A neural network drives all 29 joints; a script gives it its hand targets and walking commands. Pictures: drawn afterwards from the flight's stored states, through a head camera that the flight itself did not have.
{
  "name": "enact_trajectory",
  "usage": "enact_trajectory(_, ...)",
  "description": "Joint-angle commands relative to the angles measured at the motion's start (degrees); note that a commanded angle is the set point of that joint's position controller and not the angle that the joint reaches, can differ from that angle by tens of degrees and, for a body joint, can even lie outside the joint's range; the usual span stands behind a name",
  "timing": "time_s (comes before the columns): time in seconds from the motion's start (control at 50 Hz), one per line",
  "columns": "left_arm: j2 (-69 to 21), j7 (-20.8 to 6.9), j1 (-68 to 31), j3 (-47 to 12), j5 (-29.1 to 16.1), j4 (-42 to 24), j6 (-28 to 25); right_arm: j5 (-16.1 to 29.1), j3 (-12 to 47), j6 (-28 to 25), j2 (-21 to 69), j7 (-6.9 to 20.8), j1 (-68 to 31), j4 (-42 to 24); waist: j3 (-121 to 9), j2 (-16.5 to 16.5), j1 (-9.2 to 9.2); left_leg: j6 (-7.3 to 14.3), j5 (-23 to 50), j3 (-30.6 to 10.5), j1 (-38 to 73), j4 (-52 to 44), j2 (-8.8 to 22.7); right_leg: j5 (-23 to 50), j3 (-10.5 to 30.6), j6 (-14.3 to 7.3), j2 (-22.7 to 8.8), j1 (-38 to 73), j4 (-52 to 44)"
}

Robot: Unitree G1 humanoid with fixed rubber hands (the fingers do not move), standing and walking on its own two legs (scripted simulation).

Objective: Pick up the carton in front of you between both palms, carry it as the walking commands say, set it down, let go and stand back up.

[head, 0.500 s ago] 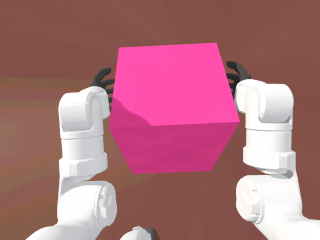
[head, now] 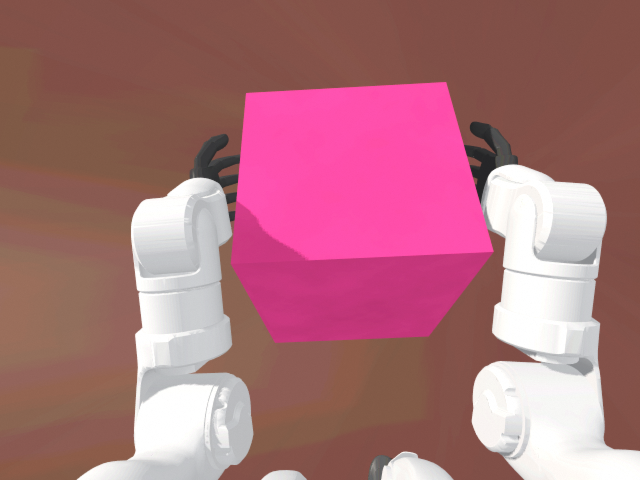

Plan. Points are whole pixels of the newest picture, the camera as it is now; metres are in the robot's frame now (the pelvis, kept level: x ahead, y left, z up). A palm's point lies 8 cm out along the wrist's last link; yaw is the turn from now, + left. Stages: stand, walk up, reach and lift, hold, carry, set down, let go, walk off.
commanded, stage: carry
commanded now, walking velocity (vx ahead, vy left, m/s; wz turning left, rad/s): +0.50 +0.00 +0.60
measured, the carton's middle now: (348, 230) +0.39 +0.00 +0.07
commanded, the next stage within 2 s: none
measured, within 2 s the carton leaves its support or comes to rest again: neither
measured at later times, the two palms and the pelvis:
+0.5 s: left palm (163, 39) +0.67 +0.26 +0.16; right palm (369, 13) +0.71 -0.04 +0.16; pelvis +0.31 +0.06 +0.02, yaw +11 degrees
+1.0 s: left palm out of the picture +1.02 +0.25 +0.20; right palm out of the picture +1.04 -0.05 +0.20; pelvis +0.64 +0.08 +0.05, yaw -2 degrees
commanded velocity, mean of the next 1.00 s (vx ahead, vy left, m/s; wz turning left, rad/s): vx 0.50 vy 0.00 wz -0.22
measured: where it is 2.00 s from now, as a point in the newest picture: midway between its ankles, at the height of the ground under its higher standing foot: (343, 158)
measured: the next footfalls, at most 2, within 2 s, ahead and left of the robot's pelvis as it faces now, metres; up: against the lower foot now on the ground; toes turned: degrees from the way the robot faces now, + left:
left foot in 0.34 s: +0.40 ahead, +0.12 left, +0.02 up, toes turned +16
right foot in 0.82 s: +0.74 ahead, +0.02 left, +0.05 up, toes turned -3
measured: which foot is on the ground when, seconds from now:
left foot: up 0.00-0.32, down 0.34-0.82, up 0.84-1.00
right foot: down 0.00-0.36, up 0.38-0.80, down 0.82-1.00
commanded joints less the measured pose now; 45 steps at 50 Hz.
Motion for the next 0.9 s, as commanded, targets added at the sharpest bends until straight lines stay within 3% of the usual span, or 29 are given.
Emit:
enact_trajectory(0.0, -58.4, -13.8, -45.1, -39.0, -27.9, -6.5, -0.4, 22.4, 39.8, 0.0, 59.6, 13.5, -43.3, -2.4, -35.4, -5.9, 2.81, 0.7, 4.2, -2.1, -21.4, 6.1, 3.0, 27.3, 23.4, -6.1, -18.2, 45.1, -10.2)
enact_trajectory(0.04, -59.1, -14.0, -47.0, -39.3, -29.4, -8.6, -0.5, 21.3, 39.2, -0.2, 59.7, 12.2, -41.9, -2.6, -35.0, -7.4, 2.40, 0.2, 5.6, -0.4, -21.0, 3.3, 2.9, 26.3, 19.3, -4.4, -17.3, 44.3, -11.4)
enact_trajectory(0.12, -56.5, -14.2, -46.5, -38.6, -30.2, -10.2, 0.2, 19.0, 38.5, -0.1, 57.3, 10.2, -39.5, -2.9, -32.8, -9.3, 2.75, 0.1, 7.2, 3.2, -24.8, -3.8, 2.4, 31.3, 11.4, -4.7, -17.0, 45.4, -12.4)
enact_trajectory(0.22, -53.4, -14.9, -43.5, -37.0, -28.8, -4.0, 1.7, 17.8, 37.5, 1.5, 55.0, 10.0, -38.7, 1.2, -27.4, -10.1, 2.54, 1.0, 18.2, 9.2, -17.6, -24.4, 1.2, 35.6, 0.3, -2.4, -13.7, 41.6, -13.8)
enact_trajectory(0.24, -53.1, -14.9, -43.5, -36.6, -28.4, -2.6, 1.8, 17.9, 37.3, 1.8, 55.0, 10.2, -38.7, 2.6, -26.4, -10.4, 2.08, 1.9, 18.5, 11.5, -13.5, -28.4, -0.2, 39.6, -2.0, -1.5, -13.4, 40.2, -13.2)
enact_trajectory(0.26, -52.9, -14.9, -43.7, -36.0, -28.0, -1.1, 2.0, 18.2, 37.0, 1.9, 55.3, 10.6, -38.8, 4.0, -26.3, -11.1, 0.74, 2.9, 18.5, 13.7, -8.6, -31.3, -2.4, 49.1, -3.8, -0.3, -13.5, 39.5, -10.7)
enact_trajectory(0.28, -53.0, -14.9, -43.7, -35.4, -27.6, 0.3, 2.0, 18.6, 36.5, 2.1, 55.7, 10.9, -39.4, 5.4, -27.5, -12.7, -1.40, 3.9, 18.1, 15.5, -3.2, -32.3, -4.8, 58.8, -5.1, 1.0, -14.0, 39.2, -5.6)
enact_trajectory(0.3, -53.1, -14.8, -43.8, -34.8, -27.1, 1.4, 2.1, 19.2, 36.0, 2.1, 56.6, 11.4, -39.8, 6.9, -29.8, -14.4, -3.96, 5.2, 17.6, 16.0, 4.2, -34.6, -6.6, 64.0, -6.3, 2.3, -14.8, 37.3, 2.3)
enact_trajectory(0.32, -53.1, -14.7, -44.5, -34.4, -26.4, 2.4, 2.0, 19.9, 35.5, 1.9, 57.9, 11.9, -39.6, 8.4, -33.7, -11.3, -7.45, 5.9, 19.5, 14.0, 17.3, -40.9, -6.8, 56.6, -7.2, 4.2, -13.8, 31.4, 15.4)
enact_trajectory(0.34, -53.1, -14.6, -44.7, -33.9, -25.5, 3.4, 1.9, 21.0, 35.7, 1.6, 59.9, 12.5, -40.5, 9.2, -34.7, -4.8, -8.14, 6.3, 17.4, 1.9, 30.7, -39.8, 0.4, 23.7, -2.5, 5.4, -10.4, 16.5, 24.7)
enact_trajectory(0.36, -55.2, -14.6, -43.4, -32.6, -25.3, 4.7, 2.2, 21.1, 34.7, 0.9, 58.7, 12.8, -41.4, 10.9, -41.3, 15.7, -6.17, 18.5, 27.9, -32.4, 45.6, -43.7, 17.6, -11.6, 0.4, 8.7, 1.3, -4.0, 44.4)
enact_trajectory(0.38, -53.6, -14.1, -45.1, -32.1, -24.3, 4.7, 1.9, 23.2, 35.5, 0.8, 61.6, 13.4, -41.2, 11.2, -41.7, 9.6, -6.49, 20.0, 32.7, -35.3, 48.7, -46.6, 18.2, -13.2, 8.8, 7.1, 1.4, -11.6, 51.7)
enact_trajectory(0.4, -54.5, -13.6, -46.2, -31.6, -23.7, 3.8, 1.6, 25.0, 36.4, 0.2, 63.8, 13.8, -44.1, 8.1, -38.0, 6.5, -7.16, 18.7, 38.3, -28.5, 45.7, -43.9, 17.2, -11.7, 11.0, 4.9, -0.2, -15.9, 53.5)
enact_trajectory(0.42, -55.4, -13.1, -47.3, -31.5, -23.7, 2.1, 1.4, 26.7, 36.7, -0.3, 65.5, 14.0, -46.9, 5.0, -35.1, 0.5, -6.23, 15.5, 39.8, -23.3, 40.9, -42.6, 16.8, -10.5, 10.9, 3.8, -2.0, -16.7, 51.2)
enact_trajectory(0.44, -55.7, -12.7, -47.2, -31.2, -23.5, 1.6, 1.2, 28.0, 37.4, -0.6, 66.9, 13.9, -49.8, 2.0, -34.4, -1.7, -5.27, 13.2, 37.5, -20.4, 37.2, -42.9, 16.4, -8.7, 11.6, 2.9, -3.0, -16.4, 47.7)
enact_trajectory(0.46, -56.2, -12.3, -46.7, -31.1, -23.4, 0.8, 1.1, 28.7, 37.9, -0.8, 67.4, 13.7, -51.4, -0.3, -34.9, -1.9, -4.07, 11.4, 32.3, -17.6, 34.0, -44.1, 16.0, -6.8, 11.6, 2.3, -3.6, -14.2, 44.9)
enact_trajectory(0.5, -56.9, -11.6, -45.2, -32.2, -23.8, -0.4, 0.9, 28.4, 37.8, -1.1, 66.9, 13.0, -50.9, -3.2, -35.2, 0.2, -3.77, 10.7, 28.0, -14.5, 32.6, -45.6, 15.8, -5.5, 10.2, 1.8, -3.4, -14.8, 42.2)
enact_trajectory(0.54, -57.1, -11.2, -44.1, -33.7, -24.3, -1.9, 0.8, 27.0, 37.6, -1.0, 65.1, 12.5, -48.2, -4.6, -34.9, 1.5, -3.84, 10.6, 28.9, -11.2, 34.4, -45.8, 15.8, -3.7, 9.4, 1.9, -3.9, -19.3, 40.1)
enact_trajectory(0.6, -56.3, -10.9, -44.8, -36.2, -25.4, -4.5, 1.1, 24.7, 37.7, -0.5, 61.3, 11.8, -44.9, -6.2, -33.2, 3.2, -4.47, 9.3, 35.3, -5.5, 37.0, -46.3, 14.9, -0.8, 7.0, 1.8, -3.8, -24.2, 34.6)
enact_trajectory(0.66, -55.6, -11.3, -44.4, -38.0, -26.5, -3.7, 1.8, 22.6, 37.5, 0.4, 57.6, 11.8, -41.4, -4.9, -30.5, 4.3, -4.93, 7.1, 43.0, 1.5, 36.7, -46.5, 12.3, 3.9, 3.7, 1.2, -2.3, -21.6, 22.8)
enact_trajectory(0.7, -55.4, -11.7, -43.7, -38.5, -26.9, -1.2, 2.2, 21.5, 37.0, 0.9, 55.9, 12.1, -39.4, -2.4, -28.6, 5.5, -5.29, 5.6, 50.1, 5.6, 36.8, -46.2, 10.9, 7.7, -0.6, 0.6, 0.0, -17.5, 12.8)
enact_trajectory(0.74, -55.9, -12.2, -42.8, -38.3, -27.2, 2.1, 2.4, 20.5, 36.4, 1.2, 55.4, 12.6, -38.7, 0.5, -27.9, 7.3, -4.58, 3.0, 68.9, 10.4, 36.2, -42.8, 9.7, 10.4, -6.2, -0.8, 4.6, -8.4, 3.2)
enact_trajectory(0.76, -56.1, -12.4, -42.3, -38.0, -27.3, 3.6, 2.4, 20.2, 35.8, 1.2, 55.3, 12.8, -38.4, 1.9, -29.0, 9.6, -2.92, 1.5, 78.4, 11.6, 35.8, -38.3, 10.2, 10.5, -8.3, -1.6, 7.4, -2.7, 1.0)
enact_trajectory(0.78, -56.6, -12.7, -42.2, -37.5, -27.4, 4.8, 2.2, 19.9, 35.3, 1.1, 55.6, 13.1, -38.5, 3.1, -31.3, 11.9, -0.43, 0.0, 83.5, 12.1, 34.3, -31.3, 11.7, 9.7, -8.0, -2.7, 8.9, 5.0, -2.0)
enact_trajectory(0.8, -57.5, -13.1, -43.3, -37.2, -27.8, 5.3, 1.8, 20.0, 35.1, 0.9, 56.2, 13.4, -39.2, 3.9, -35.0, 10.4, 3.43, -1.4, 78.6, 13.7, 28.4, -20.4, 11.5, 14.5, -6.1, -3.8, 8.1, 19.4, -8.8)
enact_trajectory(0.82, -59.1, -13.4, -44.1, -36.9, -28.5, 5.1, 1.2, 20.1, 35.3, 0.6, 56.7, 13.6, -41.8, 3.7, -37.3, 5.2, 5.96, -2.2, 51.8, 10.2, 13.4, -10.0, 8.9, 14.7, 5.6, -5.6, 1.7, 34.8, -8.0)
enact_trajectory(0.84, -58.3, -13.4, -46.1, -36.7, -28.7, 4.3, 0.3, 20.3, 34.9, 0.7, 59.1, 13.9, -42.6, 3.4, -44.4, -14.5, 4.28, -5.9, 1.2, 6.5, -9.2, 10.8, -1.7, 27.0, 37.3, -19.2, -15.6, 53.3, -5.5)
enact_trajectory(0.86, -60.3, -13.5, -45.2, -36.6, -30.3, 4.8, 0.2, 19.9, 34.3, 0.7, 57.8, 13.6, -43.2, 3.8, -45.2, -12.3, 5.88, -5.0, -3.8, -1.6, -18.5, 21.4, -2.9, 28.8, 45.5, -22.4, -14.6, 55.6, -8.2)
enact_trajectory(0.88, -60.9, -13.5, -48.0, -37.1, -31.5, 1.6, -0.1, 20.1, 34.1, 0.4, 58.1, 13.1, -44.8, 2.6, -42.4, -8.5, 6.21, -4.0, -3.2, -4.1, -23.7, 23.4, -0.8, 31.2, 40.9, -20.7, -14.0, 54.6, -7.7)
